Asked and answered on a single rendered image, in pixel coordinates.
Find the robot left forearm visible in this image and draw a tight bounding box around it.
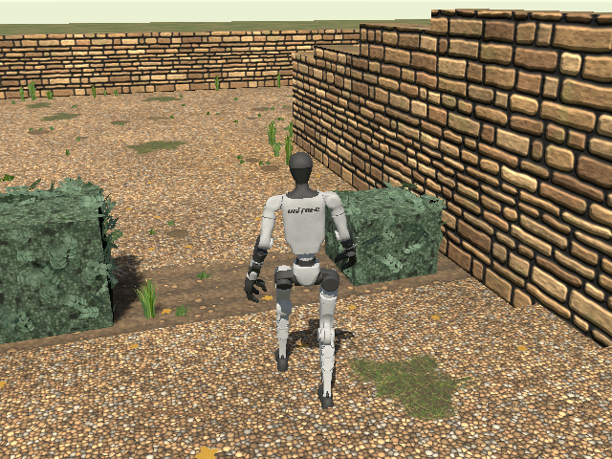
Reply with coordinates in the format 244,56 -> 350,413
247,234 -> 268,280

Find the robot right forearm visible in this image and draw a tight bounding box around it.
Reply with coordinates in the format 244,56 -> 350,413
340,227 -> 356,257

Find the robot right shin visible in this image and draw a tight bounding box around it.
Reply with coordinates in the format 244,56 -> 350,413
319,327 -> 335,398

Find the left robot hand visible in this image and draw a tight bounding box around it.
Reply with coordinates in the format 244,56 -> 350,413
244,277 -> 267,303

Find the right robot hand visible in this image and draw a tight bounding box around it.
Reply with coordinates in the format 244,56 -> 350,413
335,252 -> 357,270

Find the left robot upper arm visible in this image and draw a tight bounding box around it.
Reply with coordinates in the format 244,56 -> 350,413
258,194 -> 283,250

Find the right robot upper arm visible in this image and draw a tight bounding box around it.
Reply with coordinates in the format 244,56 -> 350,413
322,191 -> 351,242

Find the robot right foot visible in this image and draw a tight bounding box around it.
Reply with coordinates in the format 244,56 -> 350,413
317,384 -> 334,409

